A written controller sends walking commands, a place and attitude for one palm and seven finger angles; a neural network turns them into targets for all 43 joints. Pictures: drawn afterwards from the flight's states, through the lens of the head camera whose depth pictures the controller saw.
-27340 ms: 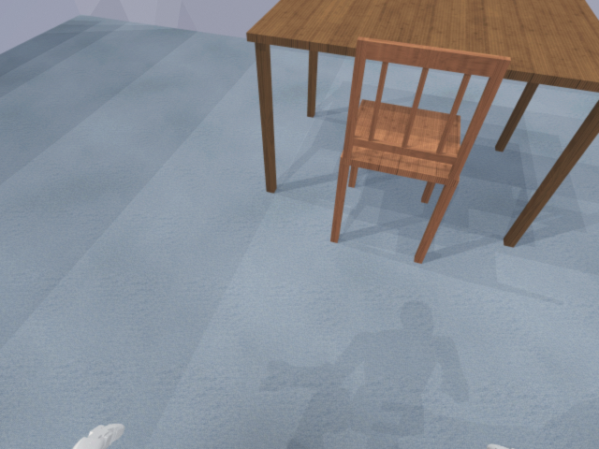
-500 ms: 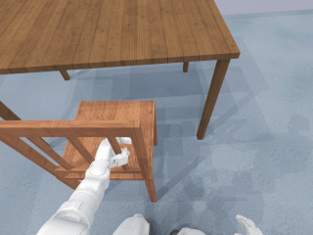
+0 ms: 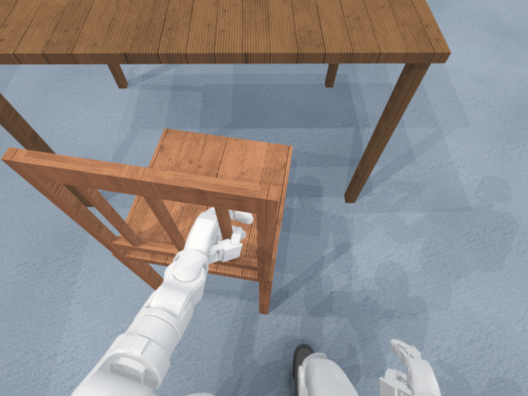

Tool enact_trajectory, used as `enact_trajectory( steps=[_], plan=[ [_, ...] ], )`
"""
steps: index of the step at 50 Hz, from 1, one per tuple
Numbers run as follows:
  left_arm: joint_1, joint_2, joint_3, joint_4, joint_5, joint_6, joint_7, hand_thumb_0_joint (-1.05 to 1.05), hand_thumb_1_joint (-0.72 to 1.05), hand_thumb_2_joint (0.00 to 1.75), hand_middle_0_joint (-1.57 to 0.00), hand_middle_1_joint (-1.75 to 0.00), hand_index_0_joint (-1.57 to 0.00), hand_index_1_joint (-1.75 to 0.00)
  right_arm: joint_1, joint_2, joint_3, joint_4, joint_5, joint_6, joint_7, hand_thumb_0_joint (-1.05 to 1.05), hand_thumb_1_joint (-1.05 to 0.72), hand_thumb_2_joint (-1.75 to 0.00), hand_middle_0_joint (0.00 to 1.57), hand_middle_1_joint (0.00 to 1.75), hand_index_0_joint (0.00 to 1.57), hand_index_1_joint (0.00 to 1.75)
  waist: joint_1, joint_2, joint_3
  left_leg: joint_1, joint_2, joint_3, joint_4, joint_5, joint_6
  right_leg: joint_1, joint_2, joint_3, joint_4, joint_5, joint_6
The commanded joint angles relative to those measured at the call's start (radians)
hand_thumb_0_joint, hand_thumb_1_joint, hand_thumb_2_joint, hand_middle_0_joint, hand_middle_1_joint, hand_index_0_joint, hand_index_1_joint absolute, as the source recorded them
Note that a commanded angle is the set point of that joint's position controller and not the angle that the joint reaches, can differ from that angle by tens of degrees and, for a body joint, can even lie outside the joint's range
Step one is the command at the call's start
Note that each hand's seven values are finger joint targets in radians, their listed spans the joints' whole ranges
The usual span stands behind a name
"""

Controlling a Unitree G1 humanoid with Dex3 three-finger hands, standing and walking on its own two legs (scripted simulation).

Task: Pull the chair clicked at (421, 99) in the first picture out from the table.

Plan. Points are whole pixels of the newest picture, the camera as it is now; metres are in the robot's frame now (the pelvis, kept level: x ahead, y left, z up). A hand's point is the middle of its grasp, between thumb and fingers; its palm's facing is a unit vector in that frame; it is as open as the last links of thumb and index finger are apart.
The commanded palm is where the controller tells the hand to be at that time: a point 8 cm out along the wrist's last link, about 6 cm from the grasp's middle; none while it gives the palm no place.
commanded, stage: step backward, pulling the chair out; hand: left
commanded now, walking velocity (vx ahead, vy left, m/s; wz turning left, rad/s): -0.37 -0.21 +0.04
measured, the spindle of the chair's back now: (169, 226) +0.39 +0.18 -0.08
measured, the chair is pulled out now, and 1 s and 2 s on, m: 0.21 0.38 0.55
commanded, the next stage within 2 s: stop walking, hand still on the chair in 1.86 s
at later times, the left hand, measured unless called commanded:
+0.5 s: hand (219, 285) +0.28 +0.07 -0.05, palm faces -0.10 -0.99 -0.10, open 5.0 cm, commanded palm +0.27 +0.13 -0.06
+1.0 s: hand (226, 364) +0.17 +0.06 -0.05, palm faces -0.13 -0.99 -0.10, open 5.0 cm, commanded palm +0.16 +0.11 -0.06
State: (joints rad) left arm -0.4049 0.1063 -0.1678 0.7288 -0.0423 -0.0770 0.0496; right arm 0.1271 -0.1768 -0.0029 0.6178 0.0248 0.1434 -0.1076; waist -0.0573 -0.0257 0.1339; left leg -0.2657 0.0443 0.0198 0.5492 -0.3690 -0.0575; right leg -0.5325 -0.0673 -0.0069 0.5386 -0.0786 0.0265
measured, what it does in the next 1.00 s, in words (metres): walks backwards: right foot, then left foot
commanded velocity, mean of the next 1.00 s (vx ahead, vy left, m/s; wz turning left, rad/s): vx -0.38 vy -0.04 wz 0.00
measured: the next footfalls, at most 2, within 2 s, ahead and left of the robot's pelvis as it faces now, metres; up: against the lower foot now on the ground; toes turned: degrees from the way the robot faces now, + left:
right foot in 0.52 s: -0.02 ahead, -0.11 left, +0.00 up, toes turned +2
left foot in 0.92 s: -0.19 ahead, +0.13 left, +0.00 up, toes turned +3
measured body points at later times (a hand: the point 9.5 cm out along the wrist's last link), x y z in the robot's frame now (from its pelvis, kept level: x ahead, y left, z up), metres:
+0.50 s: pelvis -0.06 -0.02 +0.00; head +0.03 -0.02 +0.44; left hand +0.28 +0.13 -0.04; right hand +0.04 -0.27 -0.14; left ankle -0.08 +0.12 -0.73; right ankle -0.05 -0.12 -0.72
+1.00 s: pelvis -0.17 -0.02 +0.00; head -0.08 -0.02 +0.44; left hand +0.17 +0.11 -0.04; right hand -0.03 -0.28 -0.12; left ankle -0.23 +0.13 -0.73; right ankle -0.06 -0.12 -0.73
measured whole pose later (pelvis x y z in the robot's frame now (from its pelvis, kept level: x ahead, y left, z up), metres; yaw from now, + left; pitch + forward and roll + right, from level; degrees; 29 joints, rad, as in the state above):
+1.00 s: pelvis -0.17 -0.02 +0.00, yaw +3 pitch +4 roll +1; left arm -0.43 0.08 -0.15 0.82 -0.07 -0.09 0.07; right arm 0.13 -0.26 -0.03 0.66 0.04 0.14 -0.13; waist -0.04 0.00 0.13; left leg -0.26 0.03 -0.01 0.53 -0.35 -0.04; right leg -0.49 -0.01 -0.01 0.48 -0.07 0.01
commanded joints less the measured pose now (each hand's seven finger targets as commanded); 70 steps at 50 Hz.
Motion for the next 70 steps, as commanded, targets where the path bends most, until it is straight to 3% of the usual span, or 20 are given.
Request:
enact_trajectory(
  steps=[1,5,8,11,14,17,21,23,26,30,35,42,47,48,52,58,62,65,69,70],
  plan=[
    [-0.312,0.017,0.030,-0.194,0.016,-0.089,-0.013,0.00,0.90,0.90,-0.50,-1.45,-0.50,-1.45,0.006,-0.171,-0.052,-0.071,-0.028,-0.037,0.003,0.00,-0.90,-0.90,0.20,0.30,0.20,0.30,0.007,0.218,-0.388,0.061,0.196,-0.123,-0.114,0.709,0.083,0.192,0.078,-0.042,0.152,-0.119,-0.004],
    [-0.367,0.056,0.067,-0.064,0.029,-0.114,-0.009,0.00,0.90,0.90,-0.50,-1.45,-0.50,-1.45,0.081,-0.156,-0.059,0.000,-0.018,-0.061,-0.001,0.00,-0.90,-0.90,0.20,0.30,0.20,0.30,-0.009,0.028,-0.396,0.059,0.107,-0.030,0.018,0.664,0.029,0.288,0.039,-0.001,-0.017,0.341,-0.018],
    [-0.334,0.127,0.119,0.013,0.005,-0.117,-0.006,0.00,0.90,0.90,-0.50,-1.45,-0.50,-1.45,0.076,-0.146,-0.054,0.020,0.016,-0.069,-0.021,0.00,-0.90,-0.90,0.20,0.30,0.20,0.30,0.017,-0.230,-0.498,-0.112,-0.010,0.000,0.207,0.016,-0.011,0.457,-0.148,0.140,-0.076,0.495,-0.105],
    [-0.306,0.115,0.122,0.039,0.009,-0.103,0.009,0.00,0.90,0.90,-0.50,-1.45,-0.50,-1.45,0.029,-0.139,-0.045,0.014,0.017,-0.080,-0.021,0.00,-0.90,-0.90,0.20,0.30,0.20,0.30,0.059,-0.188,-0.484,-0.152,-0.022,-0.065,0.356,-0.171,0.016,0.392,-0.233,0.192,-0.168,0.182,-0.139],
    [-0.276,0.068,0.103,0.013,-0.008,-0.090,0.024,0.00,0.90,0.90,-0.50,-1.45,-0.50,-1.45,0.044,-0.149,-0.030,0.016,0.015,-0.082,-0.018,0.00,-0.90,-0.90,0.20,0.30,0.20,0.30,0.027,-0.119,-0.489,-0.049,0.006,-0.056,0.060,-0.062,0.021,0.367,-0.175,0.087,-0.106,0.123,-0.099],
    [-0.292,0.017,0.056,-0.078,-0.023,-0.100,0.016,0.00,0.90,0.90,-0.50,-1.45,-0.50,-1.45,0.009,-0.206,-0.052,-0.034,-0.001,-0.064,-0.027,0.00,-0.90,-0.90,0.20,0.30,0.20,0.30,0.024,0.194,-0.428,-0.037,0.236,-0.311,-0.176,0.435,0.147,0.225,0.067,-0.043,0.212,-0.075,0.012],
    [-0.345,0.012,0.060,-0.115,-0.019,-0.098,0.011,0.00,0.90,0.90,-0.50,-1.45,-0.50,-1.45,0.021,-0.166,-0.056,-0.004,-0.035,-0.076,0.012,0.00,-0.90,-0.90,0.20,0.30,0.20,0.30,0.030,0.276,-0.387,0.153,0.270,-0.260,-0.084,0.885,0.186,0.064,0.063,0.018,0.318,-0.374,-0.022],
    [-0.367,0.031,0.079,-0.051,-0.006,-0.104,0.011,0.00,0.90,0.90,-0.50,-1.45,-0.50,-1.45,0.076,-0.171,-0.069,0.023,-0.029,-0.096,0.027,0.00,-0.90,-0.90,0.20,0.30,0.20,0.30,0.006,0.165,-0.410,0.324,0.241,-0.208,0.023,1.074,0.137,0.066,0.069,0.015,0.084,-0.243,-0.024],
    [-0.415,0.053,0.076,-0.005,0.023,-0.130,-0.007,0.00,0.90,0.90,-0.50,-1.45,-0.50,-1.45,0.135,-0.178,-0.080,0.045,-0.021,-0.107,0.032,0.00,-0.90,-0.90,0.20,0.30,0.20,0.30,-0.017,0.070,-0.495,0.264,0.152,-0.101,0.093,0.954,0.065,0.284,0.048,0.027,-0.090,0.313,-0.020],
    [-0.359,0.169,0.162,0.051,0.007,-0.141,0.002,0.00,0.90,0.90,-0.50,-1.45,-0.50,-1.45,0.066,-0.179,-0.080,0.012,0.016,-0.100,0.002,0.00,-0.90,-0.90,0.20,0.30,0.20,0.30,0.032,-0.152,-0.534,-0.174,-0.003,-0.042,0.258,-0.029,-0.006,0.644,-0.190,0.204,-0.029,0.979,-0.061],
    [-0.257,0.158,0.166,0.003,-0.006,-0.108,0.026,0.00,0.90,0.90,-0.50,-1.45,-0.50,-1.45,0.005,-0.163,-0.050,-0.016,0.022,-0.094,0.008,0.00,-0.90,-0.90,0.20,0.30,0.20,0.30,0.064,-0.030,-0.525,-0.195,-0.006,-0.126,0.319,-0.114,0.003,0.571,-0.257,0.238,-0.050,0.646,-0.127],
    [-0.241,0.117,0.126,-0.088,-0.021,-0.062,0.044,0.00,0.90,0.90,-0.50,-1.45,-0.50,-1.45,0.032,-0.178,-0.046,-0.041,0.024,-0.053,-0.012,0.00,-0.90,-0.90,0.20,0.30,0.20,0.30,0.036,-0.158,-0.523,-0.061,-0.022,-0.067,0.094,-0.059,0.013,0.541,-0.186,0.162,-0.119,0.427,-0.081],
    [-0.324,0.054,0.056,-0.129,-0.022,-0.075,0.032,0.00,0.90,0.90,-0.50,-1.45,-0.50,-1.45,0.045,-0.207,-0.063,-0.060,0.010,-0.032,-0.028,0.00,-0.90,-0.90,0.20,0.30,0.20,0.30,0.018,0.078,-0.463,0.085,0.148,-0.140,-0.151,0.394,0.092,0.331,0.048,0.008,-0.029,0.075,0.046],
    [-0.329,0.054,0.051,-0.103,-0.019,-0.078,0.035,0.00,0.90,0.90,-0.50,-1.45,-0.50,-1.45,0.043,-0.213,-0.070,-0.059,0.016,-0.027,-0.028,0.00,-0.90,-0.90,0.20,0.30,0.20,0.30,0.018,0.038,-0.445,0.073,0.167,-0.130,-0.160,0.363,0.094,0.319,0.059,0.009,-0.033,0.008,0.053],
    [-0.409,0.048,0.052,-0.110,-0.017,-0.093,0.015,0.00,0.90,0.90,-0.50,-1.45,-0.50,-1.45,0.043,-0.180,-0.055,-0.048,-0.013,-0.037,-0.028,0.00,-0.90,-0.90,0.20,0.30,0.20,0.30,0.014,0.260,-0.402,0.030,0.171,-0.086,-0.172,0.492,0.075,0.259,0.079,-0.010,0.109,-0.103,-0.002],
    [-0.429,0.120,0.128,0.024,-0.015,-0.117,0.006,0.00,0.90,0.90,-0.50,-1.45,-0.50,-1.45,0.067,-0.177,-0.063,0.009,0.007,-0.068,-0.031,0.00,-0.90,-0.90,0.20,0.30,0.20,0.30,0.014,-0.066,-0.387,-0.066,0.074,0.002,-0.014,0.262,0.028,0.318,-0.001,0.091,-0.036,0.127,-0.026],
    [-0.352,0.159,0.166,0.122,-0.002,-0.128,0.026,0.00,0.90,0.90,-0.50,-1.45,-0.50,-1.45,0.085,-0.159,-0.061,0.035,0.025,-0.096,-0.011,0.00,-0.90,-0.90,0.20,0.30,0.20,0.30,0.052,-0.246,-0.403,-0.047,-0.075,0.006,0.353,-0.163,0.028,0.192,-0.174,0.287,-0.394,-0.356,-0.073],
    [-0.344,0.132,0.165,0.133,0.006,-0.120,0.038,0.00,0.90,0.90,-0.50,-1.45,-0.50,-1.45,0.092,-0.159,-0.055,0.034,0.025,-0.112,-0.002,0.00,-0.90,-0.90,0.20,0.30,0.20,0.30,0.040,-0.176,-0.507,-0.051,-0.038,-0.065,0.375,-0.172,0.024,0.292,-0.216,0.248,-0.325,-0.240,-0.126],
    [-0.271,0.124,0.156,0.098,-0.019,-0.130,0.039,0.00,0.90,0.90,-0.50,-1.45,-0.50,-1.45,0.116,-0.176,-0.036,0.029,0.029,-0.108,-0.002,0.00,-0.90,-0.90,0.20,0.30,0.20,0.30,0.015,-0.051,-0.498,0.057,-0.017,-0.024,-0.083,-0.087,0.047,0.281,-0.117,0.115,-0.227,-0.177,-0.049],
    [-0.265,0.102,0.140,0.065,-0.025,-0.134,0.031,0.00,0.90,0.90,-0.50,-1.45,-0.50,-1.45,0.112,-0.206,-0.039,0.014,0.025,-0.104,-0.006,0.00,-0.90,-0.90,0.20,0.30,0.20,0.30,0.015,0.073,-0.459,0.003,0.067,-0.153,-0.219,-0.097,0.105,0.238,-0.031,0.071,-0.117,-0.214,-0.011]
  ],
)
